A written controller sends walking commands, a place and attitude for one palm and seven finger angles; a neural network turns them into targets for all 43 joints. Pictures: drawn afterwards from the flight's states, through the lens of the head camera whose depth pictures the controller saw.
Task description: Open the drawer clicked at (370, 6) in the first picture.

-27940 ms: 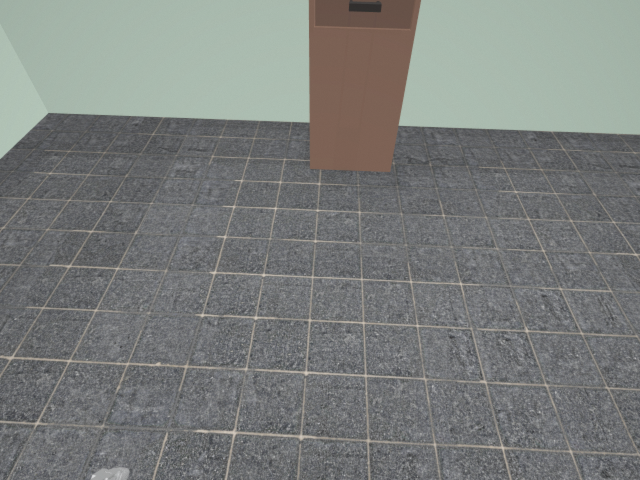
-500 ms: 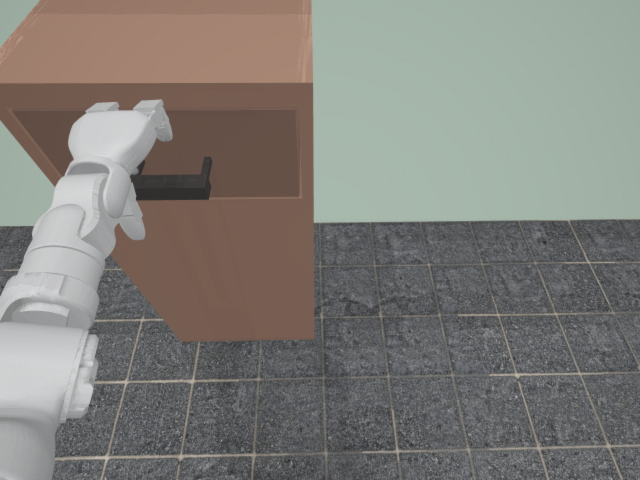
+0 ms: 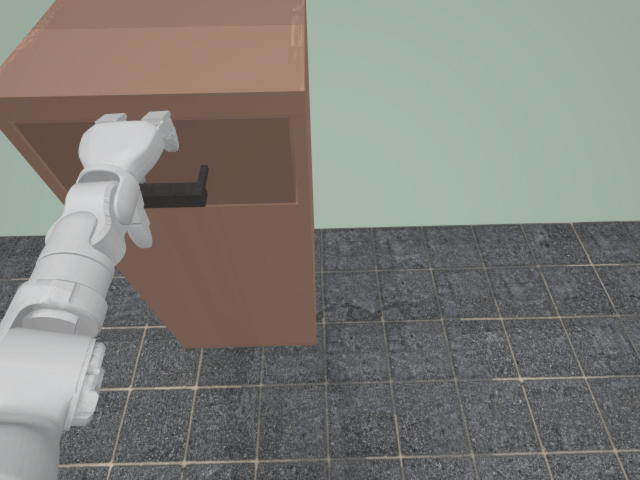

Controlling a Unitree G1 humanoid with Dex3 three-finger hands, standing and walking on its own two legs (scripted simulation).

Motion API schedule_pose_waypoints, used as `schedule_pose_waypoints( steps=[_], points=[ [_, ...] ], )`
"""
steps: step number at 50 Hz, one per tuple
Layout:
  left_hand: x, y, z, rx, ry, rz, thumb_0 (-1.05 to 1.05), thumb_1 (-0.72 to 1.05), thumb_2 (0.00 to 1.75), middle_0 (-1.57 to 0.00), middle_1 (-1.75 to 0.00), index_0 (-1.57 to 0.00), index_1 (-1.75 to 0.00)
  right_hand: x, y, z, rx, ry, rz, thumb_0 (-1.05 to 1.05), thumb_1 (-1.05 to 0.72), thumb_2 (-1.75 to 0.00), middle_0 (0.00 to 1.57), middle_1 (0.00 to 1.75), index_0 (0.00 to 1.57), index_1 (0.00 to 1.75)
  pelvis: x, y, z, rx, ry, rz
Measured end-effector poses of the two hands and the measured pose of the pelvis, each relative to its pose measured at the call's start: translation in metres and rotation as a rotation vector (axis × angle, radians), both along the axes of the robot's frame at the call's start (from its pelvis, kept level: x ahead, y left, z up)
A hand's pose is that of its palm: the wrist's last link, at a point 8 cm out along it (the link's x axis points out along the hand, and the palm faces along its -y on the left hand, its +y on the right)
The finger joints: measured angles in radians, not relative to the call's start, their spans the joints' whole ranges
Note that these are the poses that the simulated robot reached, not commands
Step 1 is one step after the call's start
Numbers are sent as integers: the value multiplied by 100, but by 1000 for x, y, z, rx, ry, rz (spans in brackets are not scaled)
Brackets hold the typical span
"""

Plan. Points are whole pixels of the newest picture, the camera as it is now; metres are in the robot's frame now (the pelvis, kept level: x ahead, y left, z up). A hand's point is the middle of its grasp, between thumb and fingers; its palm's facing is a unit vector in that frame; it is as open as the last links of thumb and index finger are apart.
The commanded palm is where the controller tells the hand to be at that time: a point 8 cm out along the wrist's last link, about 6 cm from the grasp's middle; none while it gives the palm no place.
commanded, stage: re-aim the fingers above the handle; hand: left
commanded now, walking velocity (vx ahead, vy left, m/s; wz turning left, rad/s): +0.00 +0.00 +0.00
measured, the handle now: (167, 183) +0.53 +0.22 +0.04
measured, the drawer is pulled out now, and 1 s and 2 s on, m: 0.00 0.00 0.00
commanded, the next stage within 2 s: lower the fingers behind the handle in 0.56 s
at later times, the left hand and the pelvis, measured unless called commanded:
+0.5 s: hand (147, 177) +0.49 +0.22 +0.10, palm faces -0.05 -0.02 -1.00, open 13.8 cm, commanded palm +0.46 +0.23 +0.16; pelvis +0.00 +0.00 +0.00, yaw +0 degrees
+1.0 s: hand (151, 195) +0.48 +0.22 +0.07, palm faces -0.05 -0.03 -1.00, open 13.8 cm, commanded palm +0.46 +0.22 +0.13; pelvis +0.00 +0.00 -0.01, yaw +1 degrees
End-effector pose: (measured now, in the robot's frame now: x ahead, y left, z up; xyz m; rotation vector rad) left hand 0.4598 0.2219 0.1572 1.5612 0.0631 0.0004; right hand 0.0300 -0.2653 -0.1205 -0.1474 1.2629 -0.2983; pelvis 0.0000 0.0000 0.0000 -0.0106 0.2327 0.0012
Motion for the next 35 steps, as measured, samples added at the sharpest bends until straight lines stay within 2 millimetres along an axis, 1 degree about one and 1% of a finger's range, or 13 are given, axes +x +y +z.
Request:
schedule_pose_waypoints(
  steps=[6, 10, 14, 20, 25, 30, 35],
  points=[
    [-4, -4, -4, -1, -3, -33, -1, -49, 30, -32, -120, -32, -120, 5, -7, 1, -19, -2, 19, 1, -90, -90, 20, 30, 20, 30, -2, -3, -1, 0, -3, 14],
    [1, -5, -5, -2, -19, -29, 0, -49, 30, -32, -120, -32, -120, 8, -11, 3, -32, -11, 25, 1, -90, -90, 20, 30, 20, 30, -3, -3, -2, 0, 5, 16],
    [7, -5, -1, -4, -35, -13, 0, -49, 30, -32, -120, -32, -120, 8, -13, 3, -35, -15, 21, 1, -90, -90, 20, 30, 20, 30, -2, -3, -2, -1, 15, 11],
    [10, -4, 2, -6, -23, 3, 0, -49, 30, -32, -120, -33, -121, 4, -10, 2, -23, 0, 9, 1, -90, -90, 20, 30, 20, 30, 1, -3, -2, -1, 15, 5],
    [9, -3, -4, -5, 11, -1, 0, -49, 30, -32, -120, -33, -121, 1, -6, 1, -16, 9, 2, 1, -90, -90, 20, 30, 20, 30, 2, -2, -1, 0, 13, 4],
    [6, -4, -6, -18, -5, -38, 0, -49, 30, -32, -120, -33, -121, 1, -3, 1, -13, 13, 1, 1, -90, -90, 20, 30, 20, 30, 4, 0, -1, -2, 13, 3],
    [5, 3, -6, -12, -31, -17, 0, -49, 30, -32, -120, -32, -120, 4, -1, 0, -8, 11, 7, 1, -90, -90, 20, 30, 20, 30, 3, 1, -2, -3, 16, 5]
  ],
)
